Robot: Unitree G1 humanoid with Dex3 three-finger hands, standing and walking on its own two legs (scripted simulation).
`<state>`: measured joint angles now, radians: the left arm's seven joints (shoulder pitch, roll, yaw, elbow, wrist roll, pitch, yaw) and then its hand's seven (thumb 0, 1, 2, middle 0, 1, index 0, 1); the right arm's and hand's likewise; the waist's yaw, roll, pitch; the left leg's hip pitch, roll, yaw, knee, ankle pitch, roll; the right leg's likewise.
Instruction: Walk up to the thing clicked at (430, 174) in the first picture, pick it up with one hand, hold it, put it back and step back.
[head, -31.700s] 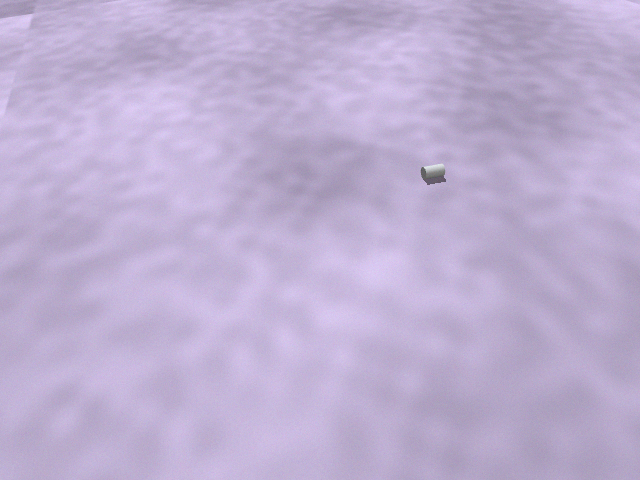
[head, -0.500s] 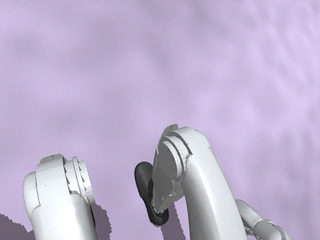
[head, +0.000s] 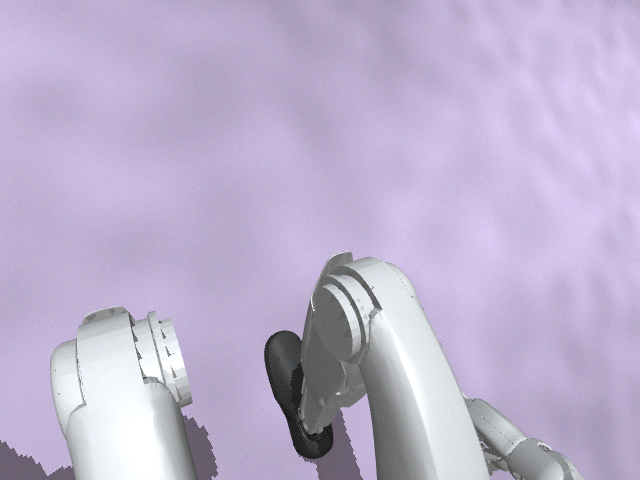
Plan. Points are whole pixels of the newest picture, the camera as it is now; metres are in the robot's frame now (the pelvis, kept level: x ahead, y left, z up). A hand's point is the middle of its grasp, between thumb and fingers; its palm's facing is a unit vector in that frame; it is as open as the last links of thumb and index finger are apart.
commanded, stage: close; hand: left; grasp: from above
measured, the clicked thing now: out of the picture +0.39 +0.43 -0.26
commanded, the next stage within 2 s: settle in 0.54 s
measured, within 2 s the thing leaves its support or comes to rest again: rests again in 1.70 s
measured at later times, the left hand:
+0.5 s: hand out of the picture +0.38 +0.40 -0.22, palm faces -0.45 -0.17 -0.88, open 8.7 cm
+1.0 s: hand out of the picture +0.39 +0.40 -0.21, palm faces -0.40 -0.17 -0.90, open 8.4 cm
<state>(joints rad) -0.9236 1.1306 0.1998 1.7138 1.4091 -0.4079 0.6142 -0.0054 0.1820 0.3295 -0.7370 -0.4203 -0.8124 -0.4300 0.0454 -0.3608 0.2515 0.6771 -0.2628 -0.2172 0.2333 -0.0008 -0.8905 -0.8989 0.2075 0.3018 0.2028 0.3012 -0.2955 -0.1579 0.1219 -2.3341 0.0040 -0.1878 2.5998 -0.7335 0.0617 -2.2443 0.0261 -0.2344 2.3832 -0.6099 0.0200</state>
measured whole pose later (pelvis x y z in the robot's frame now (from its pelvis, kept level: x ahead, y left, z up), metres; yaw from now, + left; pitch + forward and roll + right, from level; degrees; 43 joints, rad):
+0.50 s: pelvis +0.00 +0.00 +0.00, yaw +0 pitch +25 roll -15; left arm -0.91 1.14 0.21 1.68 1.35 -0.42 0.57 0.00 0.18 0.29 -0.80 -0.34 -0.86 -0.36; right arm 0.06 -0.37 0.26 0.66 -0.25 -0.22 0.23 0.00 -0.89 -0.90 0.21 0.30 0.20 0.30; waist -0.29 -0.15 0.16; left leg -2.33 0.00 -0.19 2.59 -0.73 0.06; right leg -2.24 0.03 -0.24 2.38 -0.61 0.02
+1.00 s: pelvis +0.00 +0.00 +0.01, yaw +0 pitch +27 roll -15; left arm -0.87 1.08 0.25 1.55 1.35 -0.40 0.53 -0.02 0.22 0.29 -0.83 -0.35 -0.87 -0.36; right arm 0.08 -0.35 0.22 0.68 -0.23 -0.20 0.24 0.00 -0.90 -0.90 0.21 0.30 0.20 0.30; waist -0.27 -0.14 0.12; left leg -2.34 -0.01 -0.19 2.58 -0.73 0.05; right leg -2.24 0.02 -0.24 2.37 -0.62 0.01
